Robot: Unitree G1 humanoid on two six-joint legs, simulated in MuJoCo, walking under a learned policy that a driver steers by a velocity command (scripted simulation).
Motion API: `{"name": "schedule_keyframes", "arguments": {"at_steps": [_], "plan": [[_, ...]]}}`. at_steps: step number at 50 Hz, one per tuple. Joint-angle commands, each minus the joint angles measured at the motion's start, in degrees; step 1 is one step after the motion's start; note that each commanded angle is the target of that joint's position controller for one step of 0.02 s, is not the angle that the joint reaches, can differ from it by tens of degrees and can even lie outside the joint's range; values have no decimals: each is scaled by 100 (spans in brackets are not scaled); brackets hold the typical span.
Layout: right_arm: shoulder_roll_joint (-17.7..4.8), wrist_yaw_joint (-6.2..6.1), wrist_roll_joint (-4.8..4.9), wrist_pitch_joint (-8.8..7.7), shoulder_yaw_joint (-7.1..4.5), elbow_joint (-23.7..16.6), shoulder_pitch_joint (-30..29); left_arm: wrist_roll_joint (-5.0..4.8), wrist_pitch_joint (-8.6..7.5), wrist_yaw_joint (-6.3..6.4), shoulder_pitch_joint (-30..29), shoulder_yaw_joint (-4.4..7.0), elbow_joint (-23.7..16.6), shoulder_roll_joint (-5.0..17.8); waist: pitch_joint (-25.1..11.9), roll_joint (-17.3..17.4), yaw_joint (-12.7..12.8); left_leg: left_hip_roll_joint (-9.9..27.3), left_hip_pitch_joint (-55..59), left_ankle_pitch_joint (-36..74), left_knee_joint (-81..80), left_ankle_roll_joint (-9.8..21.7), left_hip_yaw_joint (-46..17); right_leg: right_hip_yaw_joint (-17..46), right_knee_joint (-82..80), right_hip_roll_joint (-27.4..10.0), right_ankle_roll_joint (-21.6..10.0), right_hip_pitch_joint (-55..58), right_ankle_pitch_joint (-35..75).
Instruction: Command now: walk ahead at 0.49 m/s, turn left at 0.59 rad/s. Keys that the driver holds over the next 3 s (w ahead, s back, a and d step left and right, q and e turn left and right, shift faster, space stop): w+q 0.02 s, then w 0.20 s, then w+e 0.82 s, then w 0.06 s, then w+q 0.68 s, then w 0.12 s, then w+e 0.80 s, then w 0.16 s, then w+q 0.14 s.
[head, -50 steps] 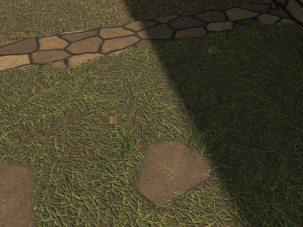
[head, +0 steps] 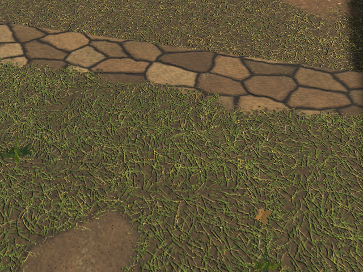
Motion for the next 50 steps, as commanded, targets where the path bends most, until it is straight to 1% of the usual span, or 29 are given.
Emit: {"name": "schedule_keyframes", "arguments": {"at_steps": [1,5,8,10,12,13,14,15,16,17,18,19,20,21,24,29,32,35,38,39,40,41,42,43,44,45,47,48,50], "plan": [[-4,92,-2,9,49,-412,-102,-10,-138,-25,106,63,-199,436,75,-663,-132,280,-689,594,-213,-64,-159,1002,-1205,-1680,-667,260,1192],[198,147,32,-73,190,-614,-887,-3,-123,-52,406,30,0,471,208,-691,26,127,-216,1399,-1783,-52,190,312,-1176,-1396,-520,176,1727],[185,164,28,-99,242,-747,-1424,-18,-62,-15,759,40,197,644,337,-714,189,47,145,1193,-2596,27,551,225,-1177,-1538,-526,491,1876],[120,123,-7,-117,239,-786,-1565,-13,25,15,987,42,372,733,370,-720,210,-46,224,701,-2957,156,684,240,-923,-1685,-544,1009,2450],[49,52,-58,-169,210,-670,-1262,-26,117,40,1117,36,533,827,132,-835,29,-325,896,150,-3304,347,853,197,-119,-1706,-513,1328,4102],[-30,4,-86,-238,160,-425,-555,-54,164,44,1131,19,604,853,-248,-786,-321,-497,1805,270,-3724,473,899,111,748,-1593,-450,1256,4572],[-285,-70,-178,-314,57,-68,440,-96,172,42,1109,-23,577,772,-862,-649,-711,-257,3332,443,-3790,637,595,40,1897,-1398,-347,494,3822],[-899,-184,-305,-347,-97,61,1378,-205,139,-13,1095,-161,224,288,-1816,290,-981,1538,5255,-95,-3864,1060,-1473,-105,3901,-942,-157,-1264,1241],[-1119,-247,-51,-280,-181,111,1464,-251,153,-19,1304,-116,188,296,-2340,915,-844,2577,5741,315,-4621,1533,-3488,367,5433,-99,-48,-2531,-1962],[-889,-268,70,-264,-133,106,1092,-153,192,24,709,25,140,697,-1509,111,-786,2221,5077,680,-4640,1286,-2587,1021,5562,-399,-117,-2966,-1522],[-539,-259,91,-314,-31,147,694,-168,161,-4,442,-8,79,524,-784,57,-564,1942,4226,1061,-4828,1067,-1738,1069,5256,-589,-139,-2900,-1078],[-242,-235,93,-362,46,171,414,-155,185,-15,460,-8,173,416,-390,-72,-345,1665,3560,1230,-5089,780,-1175,1048,4867,-729,-120,-2628,-824],[-58,-243,124,-408,99,210,256,-44,271,-39,539,9,249,361,-155,41,-158,1434,3108,1304,-5260,579,-751,1060,4639,-798,-69,-2396,-689],[32,-254,129,-450,124,246,212,31,360,-84,727,1,359,237,-104,149,-51,1318,2830,1345,-5394,484,-468,1036,4580,-791,-22,-2154,-563],[-58,-274,173,-597,93,422,406,51,486,-189,485,40,286,110,47,98,87,1231,2751,1851,-5641,482,86,987,4539,-768,31,-2439,-79],[2,-315,145,-617,121,659,721,51,483,-261,-607,5,-99,41,390,78,-32,1074,2861,2165,-5719,449,879,795,3405,-775,80,-2977,1026],[-162,-366,145,-612,100,784,945,72,462,-326,-1255,-71,-340,-7,499,74,-194,1170,3073,2398,-5709,421,1172,436,2392,-676,-35,-2723,1348],[-301,-424,126,-544,74,948,1198,98,456,-355,-1562,-71,-512,80,542,23,-252,1340,3705,3142,-5391,365,1379,166,1874,-525,-271,-2609,915],[-547,-482,94,-445,20,990,1119,105,463,-295,-1134,8,-451,235,143,199,13,1387,4147,5550,-4181,255,1641,-173,1714,0,-627,-1828,17],[-647,-486,79,-382,-11,976,1070,101,444,-269,-646,71,-323,342,-166,216,230,1385,4130,5880,-3317,246,1675,-203,1601,217,-772,-1282,-274],[-720,-469,102,-331,-29,930,1015,130,392,-226,100,168,-94,504,-606,63,575,1294,3701,5300,-2086,158,1734,-79,1167,383,-945,-233,-214],[-576,-438,106,-333,11,770,1032,188,370,-135,887,353,83,1038,-1171,-503,879,1080,2515,3391,-307,-18,1747,1230,841,-493,-1264,1134,-815],[-45,-312,199,-392,82,348,1095,62,429,-97,529,505,-46,1619,-1575,-1995,401,-381,-81,-1570,1936,-392,1244,4676,9,-2034,-2201,2667,-816],[-451,-276,153,-486,40,180,462,-62,492,-90,617,499,-82,1580,-1557,-973,645,-222,-783,-1329,2141,-338,46,4947,-448,-2103,-2214,2645,-408],[-349,-254,214,-567,82,81,141,-64,488,-28,340,429,-38,1310,-843,-599,489,105,-992,-765,1845,-290,-27,4108,-452,-2046,-2046,2053,37],[-317,-276,212,-610,95,139,230,-71,460,-13,139,348,-8,983,-328,-102,196,325,-661,-440,1189,-294,10,3538,-519,-1810,-1755,1202,816],[-224,-277,10,-418,110,170,356,-101,367,11,-239,249,-65,700,-184,-65,-182,500,38,-375,502,-413,-43,2761,-626,-1264,-1434,360,1558],[-188,-257,-39,-304,112,171,412,-118,306,0,-231,229,-74,686,-228,-146,-238,494,206,-386,320,-478,-16,2601,-661,-1141,-1414,203,1821],[-109,-220,-51,-161,128,88,299,-137,217,-20,-76,253,-29,831,-199,-241,-273,478,175,-229,-92,-595,103,2359,-731,-938,-1386,19,2040]]}}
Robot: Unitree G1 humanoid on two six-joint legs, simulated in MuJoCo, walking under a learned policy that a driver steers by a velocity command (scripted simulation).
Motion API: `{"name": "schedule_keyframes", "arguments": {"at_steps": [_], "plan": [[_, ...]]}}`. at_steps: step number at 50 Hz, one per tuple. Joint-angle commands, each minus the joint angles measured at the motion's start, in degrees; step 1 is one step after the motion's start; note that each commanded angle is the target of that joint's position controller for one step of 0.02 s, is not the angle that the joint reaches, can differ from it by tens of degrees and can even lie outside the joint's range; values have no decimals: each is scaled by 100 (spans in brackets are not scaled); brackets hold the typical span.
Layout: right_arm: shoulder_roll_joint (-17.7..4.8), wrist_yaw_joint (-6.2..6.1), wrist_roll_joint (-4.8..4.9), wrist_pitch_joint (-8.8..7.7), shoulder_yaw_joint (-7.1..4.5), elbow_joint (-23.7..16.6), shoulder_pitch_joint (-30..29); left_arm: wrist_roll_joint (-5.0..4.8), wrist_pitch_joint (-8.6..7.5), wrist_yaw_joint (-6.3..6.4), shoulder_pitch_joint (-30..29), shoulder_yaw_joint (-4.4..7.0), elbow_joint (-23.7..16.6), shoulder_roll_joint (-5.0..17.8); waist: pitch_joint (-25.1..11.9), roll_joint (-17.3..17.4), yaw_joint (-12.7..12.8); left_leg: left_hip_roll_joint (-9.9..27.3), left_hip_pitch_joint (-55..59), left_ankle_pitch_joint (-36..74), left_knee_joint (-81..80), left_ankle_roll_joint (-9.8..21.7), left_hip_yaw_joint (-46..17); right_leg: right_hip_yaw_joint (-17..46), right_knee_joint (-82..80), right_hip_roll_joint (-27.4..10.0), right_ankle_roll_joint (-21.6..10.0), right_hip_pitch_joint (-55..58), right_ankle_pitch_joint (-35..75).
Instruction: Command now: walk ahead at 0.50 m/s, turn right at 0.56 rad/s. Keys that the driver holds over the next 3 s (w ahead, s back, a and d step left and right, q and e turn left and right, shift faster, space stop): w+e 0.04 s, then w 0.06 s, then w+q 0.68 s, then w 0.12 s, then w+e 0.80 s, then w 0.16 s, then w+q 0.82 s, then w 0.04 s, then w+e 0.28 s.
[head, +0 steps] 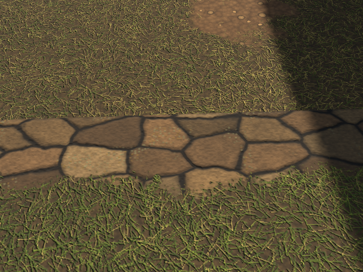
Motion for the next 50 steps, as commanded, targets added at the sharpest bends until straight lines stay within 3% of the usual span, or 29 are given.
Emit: {"name": "schedule_keyframes", "arguments": {"at_steps": [1,7,12,15,17,18,19,20,21,22,23,25,27,29,32,35,39,42,44,45,46,47,48,49,50], "plan": [[-410,37,-54,168,-89,-243,367,-32,-185,14,227,155,-289,767,-318,-64,-174,86,-413,374,-533,-176,60,1647,-1158,-1502,-810,335,1873],[-385,110,5,168,-35,-558,-741,-32,-218,24,939,79,-104,635,-149,-400,301,32,-908,1793,-2212,-146,219,1412,-1244,-1401,-298,1065,2187],[-415,179,91,105,13,-775,-1473,92,-275,83,1267,-3,54,634,64,-452,563,-141,-969,1864,-3041,213,443,1160,-1235,-1675,-183,1876,2692],[-503,207,117,65,-15,-756,-1245,163,-289,154,1065,-23,109,724,112,-493,295,-393,-384,1285,-3441,548,497,868,-989,-1882,-102,2081,3714],[-660,135,131,51,-104,-470,-356,205,-296,183,893,-18,134,838,-329,-537,-114,-832,741,803,-3578,792,639,590,16,-1853,37,2129,5392],[-730,89,109,19,-165,-183,495,202,-273,179,812,-21,141,874,-740,-408,-501,-1004,1659,934,-3927,939,697,373,1058,-1714,119,1969,5569],[-975,29,4,-13,-258,42,1424,166,-296,185,753,-67,41,813,-1249,-194,-893,-357,3059,782,-3978,1241,-108,221,2462,-1578,212,969,4320],[-1675,-4,-86,6,-463,83,1919,-33,-328,118,1204,-156,-158,390,-1857,1103,-687,1249,4596,491,-4250,2158,-3012,-235,4919,-565,579,-1105,999],[-1387,94,174,78,-417,134,1503,144,-361,96,1056,-93,-168,685,-1784,856,-484,1459,4591,663,-5021,2342,-4360,401,5523,-276,525,-2094,-1636],[-1210,124,260,98,-383,38,969,187,-386,65,549,-101,-321,708,-916,447,-308,1271,3819,285,-5073,2197,-3471,650,5464,-707,495,-2452,-1168],[-925,136,226,102,-324,-21,686,175,-436,31,214,-129,-415,699,-491,16,-258,1053,3100,629,-5245,2040,-2863,597,5119,-935,522,-2383,-806],[-715,88,218,70,-250,49,572,243,-317,4,147,-159,-500,576,-158,-79,59,534,2200,1454,-5445,1714,-2111,557,4434,-1197,660,-1959,-698],[-802,74,239,-7,-268,104,702,289,-153,-24,232,-207,-523,432,-273,88,147,310,1912,1979,-5526,1698,-1758,423,4075,-1229,834,-1724,-677],[-948,59,248,-23,-315,142,848,282,-83,-34,-55,-233,-658,380,-213,129,118,158,1720,1950,-5654,1703,-1577,301,3629,-1266,992,-1856,-408],[-977,48,260,4,-341,195,1187,258,-62,-42,-905,-254,-965,372,-21,177,-136,6,1800,1876,-5755,1544,-1574,209,2676,-1290,1166,-2218,347],[-993,30,259,31,-368,244,1534,214,-73,-68,-1464,-290,-1151,331,-100,248,-395,-65,2233,2149,-5540,1358,-1623,225,1964,-1182,1198,-2306,900],[-1026,-30,172,70,-386,244,1837,161,-135,-83,-2067,-333,-1409,356,-125,306,-609,34,2796,2833,-5092,1328,-1881,245,1344,-969,1134,-2310,833],[-1062,-99,141,52,-385,177,1636,147,-216,-80,-1780,-314,-1383,467,-188,403,-394,201,2850,3156,-4806,1128,-1981,275,740,-876,902,-1498,580],[-1108,-80,156,9,-377,168,1442,164,-289,-2,-778,-214,-1056,654,-545,296,71,26,2677,4024,-3911,922,-1803,133,268,-646,645,-77,345],[-993,-36,193,-35,-337,166,1461,231,-364,71,-69,-129,-893,881,-1023,0,386,-292,2277,3663,-2841,793,-1512,496,140,-1056,427,1030,248],[-610,-17,275,-78,-228,-18,1638,333,-372,161,800,-34,-850,1318,-1901,-711,599,-697,1387,1881,-1230,635,-969,2179,18,-2415,38,2348,-735],[-524,-5,315,-48,-227,39,2377,290,-264,122,850,113,-636,1685,-2050,-1929,209,-1435,21,-1302,-46,481,-492,4525,-683,-3221,-654,2894,-819],[-854,-39,100,13,-253,151,2000,131,-206,65,469,24,-692,1103,-1174,-817,114,-1006,-541,-958,343,554,-708,4398,-779,-2962,-600,2269,-1475],[-826,17,38,2,-242,37,1412,69,-203,24,70,-50,-749,743,-565,-337,89,-800,-570,-461,232,530,-601,3515,-842,-2662,-526,1589,-1157],[-752,54,15,-11,-213,-80,1077,99,-210,-6,-138,-99,-745,569,-357,-245,6,-585,-503,-163,-46,489,-446,2933,-952,-2346,-416,1191,-475]]}}
Over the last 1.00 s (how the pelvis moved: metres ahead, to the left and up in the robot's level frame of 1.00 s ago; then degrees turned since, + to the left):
0.53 -0.01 -0.01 -17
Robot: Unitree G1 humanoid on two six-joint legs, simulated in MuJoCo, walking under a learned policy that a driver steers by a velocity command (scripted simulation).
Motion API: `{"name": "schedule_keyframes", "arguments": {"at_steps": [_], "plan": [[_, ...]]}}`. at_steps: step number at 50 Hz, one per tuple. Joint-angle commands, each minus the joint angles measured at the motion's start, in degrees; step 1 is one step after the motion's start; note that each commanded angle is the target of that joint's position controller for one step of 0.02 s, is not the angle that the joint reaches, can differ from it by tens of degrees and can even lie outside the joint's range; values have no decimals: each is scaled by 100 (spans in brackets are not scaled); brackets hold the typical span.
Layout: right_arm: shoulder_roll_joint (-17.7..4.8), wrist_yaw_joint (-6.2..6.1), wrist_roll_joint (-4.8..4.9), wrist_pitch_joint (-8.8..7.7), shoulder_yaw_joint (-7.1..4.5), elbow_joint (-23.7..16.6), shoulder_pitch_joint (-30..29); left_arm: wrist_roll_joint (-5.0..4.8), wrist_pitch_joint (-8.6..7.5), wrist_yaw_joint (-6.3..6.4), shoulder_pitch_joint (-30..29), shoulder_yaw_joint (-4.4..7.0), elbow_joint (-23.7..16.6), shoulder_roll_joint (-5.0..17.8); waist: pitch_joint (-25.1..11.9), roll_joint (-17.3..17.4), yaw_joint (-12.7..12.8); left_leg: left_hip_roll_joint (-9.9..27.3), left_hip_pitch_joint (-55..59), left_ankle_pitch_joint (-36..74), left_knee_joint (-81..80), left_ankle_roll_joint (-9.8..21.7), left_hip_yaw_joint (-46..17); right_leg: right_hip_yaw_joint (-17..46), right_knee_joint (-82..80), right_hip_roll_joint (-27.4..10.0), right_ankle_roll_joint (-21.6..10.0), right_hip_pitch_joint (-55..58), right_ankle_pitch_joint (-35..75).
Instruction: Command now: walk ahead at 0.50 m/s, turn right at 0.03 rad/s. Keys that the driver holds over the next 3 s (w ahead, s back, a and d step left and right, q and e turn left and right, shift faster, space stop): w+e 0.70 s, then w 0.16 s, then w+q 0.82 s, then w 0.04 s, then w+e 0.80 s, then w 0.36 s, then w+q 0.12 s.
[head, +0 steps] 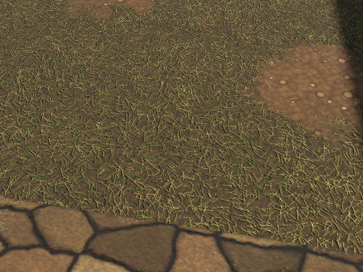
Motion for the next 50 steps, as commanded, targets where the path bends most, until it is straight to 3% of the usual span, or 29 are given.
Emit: {"name": "schedule_keyframes", "arguments": {"at_steps": [1,4,9,14,17,19,20,21,22,23,24,26,30,34,37,41,43,44,45,46,47,48,49,50], "plan": [[-437,78,-154,-62,-47,-516,-252,-75,-10,-25,748,191,41,544,-89,-448,269,716,-2053,509,495,-106,123,2438,-1653,-1559,-920,1721,216],[-289,126,-197,15,28,-576,-310,-146,-96,-50,1106,220,287,604,-271,-658,160,790,-1798,533,69,-346,342,1968,-1695,-1253,-1006,1567,1544],[-154,149,-148,43,168,-999,-1535,-179,-28,6,1569,302,506,722,77,-587,376,896,-2047,1329,-1276,-644,557,1752,-2045,-1046,-1048,1232,1156],[-173,127,-28,-4,242,-1291,-2362,-131,12,0,1983,374,605,841,17,-580,644,691,-1606,1913,-2244,-671,584,1821,-1674,-1024,-889,1353,1630],[-303,76,0,-73,207,-1324,-2213,-101,57,35,1868,428,544,945,-41,-637,482,578,-909,1591,-2744,-549,486,2091,-1255,-1092,-709,1313,1717],[-479,-12,-26,-160,116,-1072,-1353,-130,59,35,1675,450,485,978,-328,-416,55,484,461,1495,-3365,-368,488,2040,-396,-803,-495,954,1816],[-838,-102,-124,-240,6,-962,-624,-187,16,1,1613,407,386,787,-851,100,-259,1251,1535,966,-3641,-127,-261,1676,833,-414,-330,483,1288],[-1343,-185,-229,-204,-113,-974,-9,-335,-3,-1,1795,297,164,279,-1575,1071,-383,2719,2891,-287,-4060,234,-2087,836,2438,244,-115,-785,-899],[-1373,-177,-147,-94,-162,-912,-124,-207,65,29,2085,336,110,534,-1471,1444,-81,3232,2581,-875,-4506,649,-3608,494,3291,289,-134,-1626,-2169],[-831,-147,-97,-61,-59,-993,-473,-77,150,27,1956,371,252,679,-775,661,71,3019,1940,-1153,-4527,680,-3125,617,3706,-138,-179,-1788,-1748],[-449,-114,-58,-84,27,-1018,-748,-40,174,-44,1623,360,259,585,-279,251,108,2678,1362,-581,-4646,595,-2279,588,3649,-298,-138,-1735,-1323],[-258,-113,-55,-165,81,-936,-838,20,264,-134,1405,367,210,483,3,516,260,2249,818,847,-4853,395,-1094,481,3370,-535,-33,-1491,-975],[-337,-72,39,-328,26,-707,-511,28,405,-264,955,341,-8,377,-83,422,332,2137,903,2527,-4965,434,-109,391,3357,-594,87,-1716,-372],[-356,-52,24,-310,-1,-519,-262,15,425,-355,199,275,-302,294,92,358,240,2035,1023,2990,-5063,430,628,241,2646,-644,171,-2081,403],[-404,-38,19,-308,-4,-377,-88,17,370,-432,-448,169,-524,157,252,347,94,1891,836,3061,-5116,333,1078,-22,1448,-572,94,-1580,978],[-612,-48,22,-236,-46,-66,332,60,341,-406,-870,129,-667,238,380,375,-12,2081,1252,3497,-5004,320,1250,-359,484,-380,-150,-1005,506],[-727,-67,20,-176,-55,58,351,113,306,-337,-666,161,-602,347,224,433,165,2188,1648,4965,-4400,268,1370,-435,293,-195,-386,-593,69],[-763,-73,36,-140,-48,127,420,150,260,-289,-284,197,-454,407,-37,437,327,2150,1679,5762,-3746,253,1418,-523,169,4,-509,26,-64],[-730,-81,69,-94,-12,185,437,199,180,-231,561,252,-151,486,-477,283,730,1976,1410,5805,-2703,187,1554,-564,-288,143,-650,1122,51],[-541,-65,97,-91,62,66,438,314,116,-149,1578,367,144,846,-1150,-86,1122,1762,316,4253,-1208,110,1533,294,-334,-710,-915,2732,-192],[170,70,243,-108,241,-214,961,265,113,-57,1894,521,166,1480,-2149,-1633,938,715,-1996,-389,1119,-169,1492,3139,-676,-2728,-1793,4724,-271],[-581,-20,145,-91,8,-167,358,26,159,19,1852,505,112,1308,-1993,-667,1090,616,-2411,-657,1624,-90,449,3380,-1081,-2685,-1593,4183,377],[-601,-14,187,-124,-31,-294,-78,-20,135,38,1361,422,182,1090,-1099,-488,868,866,-2499,-74,1390,-22,214,2248,-1179,-2359,-1337,3393,1051],[-459,3,195,-135,0,-227,-60,2,90,11,1038,330,207,748,-666,-344,607,1061,-2264,268,920,-10,238,1661,-1385,-2130,-1070,2699,1424]]}}
Over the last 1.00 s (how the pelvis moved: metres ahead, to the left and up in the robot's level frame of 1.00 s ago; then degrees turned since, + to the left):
0.57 0.04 -0.01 15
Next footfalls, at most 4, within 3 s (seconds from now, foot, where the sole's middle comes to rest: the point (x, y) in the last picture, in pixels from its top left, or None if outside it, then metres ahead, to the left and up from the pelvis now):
0.40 left None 0.36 0.09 -0.77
0.92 right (245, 256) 0.53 -0.21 -0.77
1.48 left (215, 183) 0.86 -0.14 -0.80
2.00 right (235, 125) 1.19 -0.27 -0.80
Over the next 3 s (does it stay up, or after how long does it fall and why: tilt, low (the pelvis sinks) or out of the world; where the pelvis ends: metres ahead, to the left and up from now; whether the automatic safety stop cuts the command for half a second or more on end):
stays up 1.54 -0.30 -0.03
